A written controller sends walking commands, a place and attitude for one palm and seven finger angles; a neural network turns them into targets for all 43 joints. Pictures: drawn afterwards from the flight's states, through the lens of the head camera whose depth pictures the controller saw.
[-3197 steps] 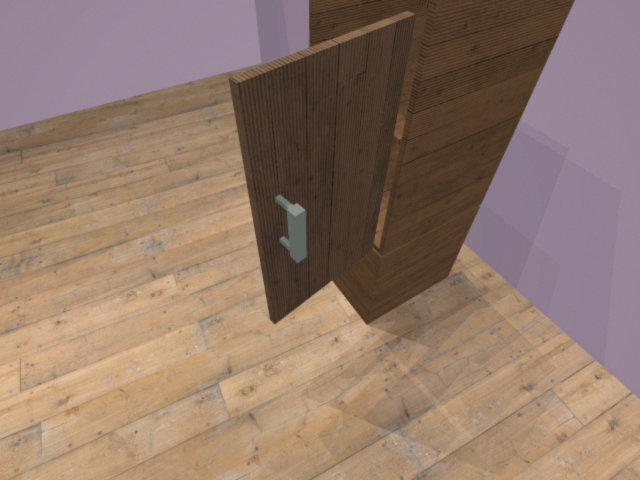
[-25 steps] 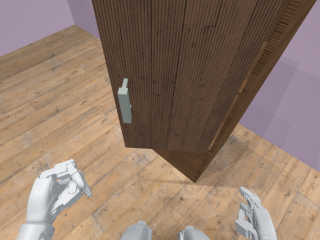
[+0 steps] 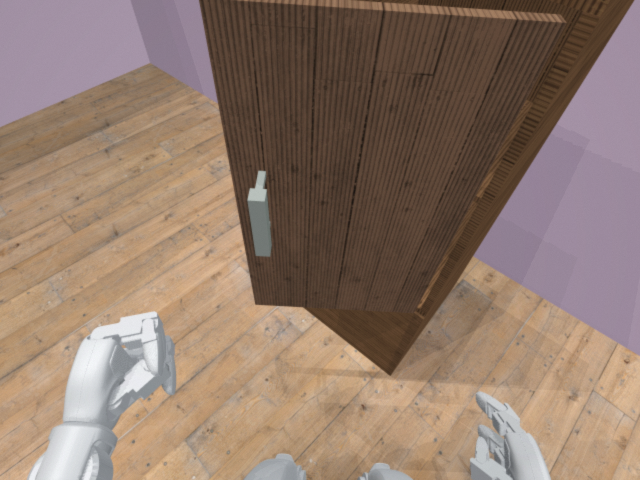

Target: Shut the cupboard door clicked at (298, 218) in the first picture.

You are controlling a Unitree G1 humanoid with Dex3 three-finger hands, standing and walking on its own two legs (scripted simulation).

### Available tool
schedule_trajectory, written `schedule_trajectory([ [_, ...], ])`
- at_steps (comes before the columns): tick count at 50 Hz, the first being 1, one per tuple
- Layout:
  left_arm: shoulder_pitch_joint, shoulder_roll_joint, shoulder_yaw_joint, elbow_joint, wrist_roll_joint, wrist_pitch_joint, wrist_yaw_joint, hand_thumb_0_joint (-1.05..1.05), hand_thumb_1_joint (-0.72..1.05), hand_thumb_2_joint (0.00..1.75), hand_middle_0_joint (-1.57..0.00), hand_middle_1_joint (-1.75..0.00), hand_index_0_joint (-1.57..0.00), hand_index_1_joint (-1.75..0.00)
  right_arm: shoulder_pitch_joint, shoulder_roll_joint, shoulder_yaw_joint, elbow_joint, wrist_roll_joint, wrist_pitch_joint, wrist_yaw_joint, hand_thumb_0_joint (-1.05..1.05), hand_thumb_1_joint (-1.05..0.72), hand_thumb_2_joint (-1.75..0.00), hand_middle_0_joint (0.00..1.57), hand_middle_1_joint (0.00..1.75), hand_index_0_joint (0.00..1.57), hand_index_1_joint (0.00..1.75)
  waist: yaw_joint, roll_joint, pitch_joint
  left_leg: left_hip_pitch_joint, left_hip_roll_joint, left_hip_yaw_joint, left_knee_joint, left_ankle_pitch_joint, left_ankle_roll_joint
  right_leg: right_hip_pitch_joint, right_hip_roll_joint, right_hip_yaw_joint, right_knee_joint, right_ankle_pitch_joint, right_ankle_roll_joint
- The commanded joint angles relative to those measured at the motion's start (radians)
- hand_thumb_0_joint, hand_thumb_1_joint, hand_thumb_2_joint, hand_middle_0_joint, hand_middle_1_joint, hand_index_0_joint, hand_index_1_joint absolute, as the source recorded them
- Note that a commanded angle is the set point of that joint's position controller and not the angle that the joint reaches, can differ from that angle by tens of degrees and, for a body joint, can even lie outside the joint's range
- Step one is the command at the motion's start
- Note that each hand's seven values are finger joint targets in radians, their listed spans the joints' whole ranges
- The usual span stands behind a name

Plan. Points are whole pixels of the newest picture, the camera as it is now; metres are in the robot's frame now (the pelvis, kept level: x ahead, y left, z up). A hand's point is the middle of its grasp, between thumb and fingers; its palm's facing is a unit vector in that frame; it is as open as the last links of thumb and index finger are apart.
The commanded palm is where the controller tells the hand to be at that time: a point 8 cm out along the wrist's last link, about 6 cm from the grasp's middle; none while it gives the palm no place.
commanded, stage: raise the hand and make a fist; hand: left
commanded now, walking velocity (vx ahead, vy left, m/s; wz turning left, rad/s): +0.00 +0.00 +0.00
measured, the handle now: (262, 214) +0.45 +0.12 +0.05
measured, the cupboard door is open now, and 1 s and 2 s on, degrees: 38 38 38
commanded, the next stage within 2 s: bring the fist close to the handle in 0.22 s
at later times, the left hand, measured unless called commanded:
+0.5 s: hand (192, 358) +0.24 +0.16 +0.05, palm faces +0.04 -1.00 -0.02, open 3.1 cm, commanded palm +0.22 +0.21 +0.06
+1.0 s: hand (245, 304) +0.31 +0.12 +0.05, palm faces +0.02 -1.00 -0.01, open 3.1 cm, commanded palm +0.29 +0.17 +0.06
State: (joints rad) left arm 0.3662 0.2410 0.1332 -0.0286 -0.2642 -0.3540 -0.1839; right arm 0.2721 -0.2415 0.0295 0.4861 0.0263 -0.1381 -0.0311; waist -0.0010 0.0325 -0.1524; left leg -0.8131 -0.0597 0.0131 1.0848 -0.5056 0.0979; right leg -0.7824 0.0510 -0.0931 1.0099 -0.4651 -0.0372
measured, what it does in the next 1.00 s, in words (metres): stands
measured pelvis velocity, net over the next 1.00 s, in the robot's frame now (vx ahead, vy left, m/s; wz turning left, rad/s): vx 0.01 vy -0.03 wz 0.00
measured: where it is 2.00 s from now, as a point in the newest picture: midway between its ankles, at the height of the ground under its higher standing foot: outside the picture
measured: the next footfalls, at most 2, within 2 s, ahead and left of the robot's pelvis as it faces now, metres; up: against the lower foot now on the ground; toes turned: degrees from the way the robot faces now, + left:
none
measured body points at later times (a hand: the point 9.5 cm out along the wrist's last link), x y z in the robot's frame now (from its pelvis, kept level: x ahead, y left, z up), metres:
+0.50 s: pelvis +0.00 -0.02 +0.00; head +0.05 -0.01 +0.44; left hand +0.23 +0.22 +0.06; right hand +0.18 -0.25 -0.08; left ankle +0.01 +0.05 -0.67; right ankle +0.02 -0.11 -0.67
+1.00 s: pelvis +0.01 -0.03 +0.00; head +0.06 -0.03 +0.45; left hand +0.30 +0.17 +0.06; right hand +0.17 -0.27 -0.09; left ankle +0.01 +0.05 -0.67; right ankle +0.02 -0.11 -0.67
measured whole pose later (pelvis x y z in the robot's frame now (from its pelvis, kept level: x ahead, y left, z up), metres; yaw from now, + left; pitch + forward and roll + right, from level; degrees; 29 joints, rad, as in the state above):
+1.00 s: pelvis +0.01 -0.03 +0.00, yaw +0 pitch +15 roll -1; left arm 0.05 0.18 0.06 0.20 -0.19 -0.35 -0.06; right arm 0.25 -0.24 0.02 0.54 0.02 -0.09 -0.01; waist -0.02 0.02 -0.15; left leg -0.81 -0.05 0.02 1.07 -0.51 0.07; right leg -0.80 0.06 -0.09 1.03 -0.48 -0.08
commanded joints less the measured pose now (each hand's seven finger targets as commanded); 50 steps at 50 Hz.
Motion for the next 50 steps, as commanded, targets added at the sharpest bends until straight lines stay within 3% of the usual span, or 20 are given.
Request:
schedule_trajectory([
  [1, -0.051, 0.106, 0.052, -0.225, -0.005, -0.086, 0.012, 0.0, 0.9, 0.9, -1.3, -1.5, -1.3, -1.5, -0.067, -0.142, -0.063, -0.152, 0.005, -0.056, -0.008, 0.0, -0.9, -0.9, 0.2, 0.3, 0.2, 0.3, 0.008, 0.053, -0.181, 0.179, 0.068, -0.16, -0.232, 0.256, -0.135, 0.069, -0.007, 0.028, -0.087, 0.135, -0.012],
  [8, -0.048, 0.114, 0.063, -0.184, -0.009, -0.088, 0.015, 0.0, 0.9, 0.9, -1.3, -1.5, -1.3, -1.5, -0.071, -0.144, -0.061, -0.144, 0.004, -0.052, -0.009, 0.0, -0.9, -0.9, 0.2, 0.3, 0.2, 0.3, 0.003, 0.016, -0.149, 0.116, 0.058, -0.143, -0.22, 0.187, -0.115, 0.079, -0.005, 0.041, -0.101, 0.109, -0.012],
  [11, -0.057, 0.107, 0.049, -0.216, -0.005, -0.09, 0.014, 0.0, 0.9, 0.9, -1.3, -1.5, -1.3, -1.5, -0.074, -0.139, -0.061, -0.147, 0.007, -0.054, -0.009, 0.0, -0.9, -0.9, 0.2, 0.3, 0.2, 0.3, 0.002, 0.041, -0.184, 0.132, 0.055, -0.131, -0.212, 0.207, -0.11, 0.093, -0.011, 0.045, -0.103, 0.121, -0.01],
  [16, -0.046, 0.109, 0.052, -0.213, -0.008, -0.092, 0.016, 0.0, 0.9, 0.9, -1.3, -1.5, -1.3, -1.5, -0.072, -0.134, -0.057, -0.146, 0.006, -0.056, -0.011, 0.0, -0.9, -0.9, 0.2, 0.3, 0.2, 0.3, -0.001, 0.027, -0.176, 0.118, 0.052, -0.12, -0.2, 0.215, -0.101, 0.102, -0.011, 0.05, -0.106, 0.133, -0.008],
  [18, -0.113, 0.114, 0.056, -0.185, -0.006, -0.09, 0.018, 0.0, 0.9, 0.9, -1.3, -1.5, -1.3, -1.5, -0.074, -0.139, -0.056, -0.133, 0.004, -0.055, -0.014, 0.0, -0.9, -0.9, 0.2, 0.3, 0.2, 0.3, -0.016, -0.004, -0.152, 0.082, 0.049, -0.115, -0.182, 0.179, -0.09, 0.092, -0.011, 0.064, -0.113, 0.109, -0.005],
  [22, -0.221, 0.076, -0.002, -0.173, 0.007, -0.089, 0.019, 0.0, 0.9, 0.9, -1.3, -1.5, -1.3, -1.5, -0.081, -0.137, -0.055, -0.126, 0.007, -0.064, -0.014, 0.0, -0.9, -0.9, 0.2, 0.3, 0.2, 0.3, -0.031, 0.031, -0.172, 0.097, 0.048, -0.112, -0.174, 0.15, -0.083, 0.066, -0.019, 0.071, -0.116, 0.088, -0.001],
  [25, -0.212, 0.09, 0.015, -0.152, 0.014, -0.071, 0.026, 0.0, 0.9, 0.9, -1.3, -1.5, -1.3, -1.5, -0.073, -0.134, -0.056, -0.126, 0.008, -0.059, -0.013, 0.0, -0.9, -0.9, 0.2, 0.3, 0.2, 0.3, -0.011, 0.012, -0.224, 0.107, 0.046, -0.1, -0.173, 0.208, -0.079, 0.126, -0.021, 0.079, -0.115, 0.142, -0.002],
  [28, -0.216, 0.121, 0.044, -0.123, 0.021, -0.046, 0.041, 0.0, 0.9, 0.9, -1.3, -1.5, -1.3, -1.5, -0.067, -0.134, -0.053, -0.124, 0.007, -0.044, -0.01, 0.0, -0.9, -0.9, 0.2, 0.3, 0.2, 0.3, -0.002, -0.001, -0.224, 0.09, 0.042, -0.09, -0.171, 0.244, -0.074, 0.17, -0.022, 0.09, -0.121, 0.189, -0.001],
  [29, -0.238, 0.106, 0.031, -0.133, 0.025, -0.046, 0.045, 0.0, 0.9, 0.9, -1.3, -1.5, -1.3, -1.5, -0.073, -0.128, -0.052, -0.126, 0.007, -0.04, -0.007, 0.0, -0.9, -0.9, 0.2, 0.3, 0.2, 0.3, -0.002, 0.012, -0.235, 0.095, 0.042, -0.082, -0.169, 0.263, -0.073, 0.182, -0.027, 0.094, -0.118, 0.213, 0.0],
  [32, -0.25, 0.093, 0.033, -0.091, 0.027, -0.04, 0.065, 0.0, 0.9, 0.9, -1.3, -1.5, -1.3, -1.5, -0.074, -0.125, -0.051, -0.124, 0.007, -0.028, -0.003, 0.0, -0.9, -0.9, 0.2, 0.3, 0.2, 0.3, -0.005, -0.006, -0.197, 0.081, 0.043, -0.075, -0.172, 0.251, -0.074, 0.172, -0.027, 0.096, -0.129, 0.208, 0.004],
  [36, -0.318, 0.073, 0.014, -0.07, 0.035, -0.054, 0.08, 0.0, 0.9, 0.9, -1.3, -1.5, -1.3, -1.5, -0.075, -0.124, -0.054, -0.118, 0.004, -0.021, 0.002, 0.0, -0.9, -0.9, 0.2, 0.3, 0.2, 0.3, -0.014, -0.018, -0.212, 0.082, 0.043, -0.069, -0.164, 0.242, -0.07, 0.175, -0.031, 0.107, -0.131, 0.206, 0.008],
  [37, -0.342, 0.058, -0.012, -0.079, 0.041, -0.061, 0.079, 0.0, 0.9, 0.9, -1.3, -1.5, -1.3, -1.5, -0.079, -0.125, -0.055, -0.117, 0.005, -0.021, 0.004, 0.0, -0.9, -0.9, 0.2, 0.3, 0.2, 0.3, -0.019, 0.007, -0.223, 0.098, 0.043, -0.069, -0.163, 0.253, -0.07, 0.168, -0.032, 0.105, -0.127, 0.218, 0.006],
  [42, -0.443, 0.059, -0.024, -0.03, 0.057, -0.065, 0.094, 0.0, 0.9, 0.9, -1.3, -1.5, -1.3, -1.5, -0.072, -0.127, -0.058, -0.099, 0.003, -0.01, 0.006, 0.0, -0.9, -0.9, 0.2, 0.3, 0.2, 0.3, -0.033, -0.017, -0.225, 0.091, 0.044, -0.068, -0.158, 0.244, -0.067, 0.163, -0.035, 0.114, -0.13, 0.219, 0.011],
  [45, -0.451, 0.061, -0.014, -0.01, 0.063, -0.064, 0.113, 0.0, 0.9, 0.9, -1.3, -1.5, -1.3, -1.5, -0.068, -0.124, -0.061, -0.095, 0.003, -0.001, 0.008, 0.0, -0.9, -0.9, 0.2, 0.3, 0.2, 0.3, -0.017, 0.002, -0.256, 0.111, 0.044, -0.063, -0.16, 0.279, -0.069, 0.187, -0.035, 0.116, -0.124, 0.26, 0.008],
  [46, -0.474, 0.044, -0.036, 0.001, 0.07, -0.064, 0.117, 0.0, 0.9, 0.9, -1.3, -1.5, -1.3, -1.5, -0.067, -0.124, -0.058, -0.092, 0.002, 0.003, 0.009, 0.0, -0.9, -0.9, 0.2, 0.3, 0.2, 0.3, -0.027, -0.009, -0.253, 0.121, 0.046, -0.067, -0.165, 0.284, -0.069, 0.178, -0.034, 0.107, -0.122, 0.263, 0.008],
  [50, -0.533, 0.047, -0.024, 0.046, 0.078, -0.062, 0.143, 0.0, 0.9, 0.9, -1.3, -1.5, -1.3, -1.5, -0.062, -0.121, -0.06, -0.081, -0.001, 0.018, 0.012, 0.0, -0.9, -0.9, 0.2, 0.3, 0.2, 0.3, -0.024, -0.03, -0.272, 0.113, 0.044, -0.059, -0.162, 0.299, -0.068, 0.205, -0.037, 0.117, -0.122, 0.296, 0.012],
])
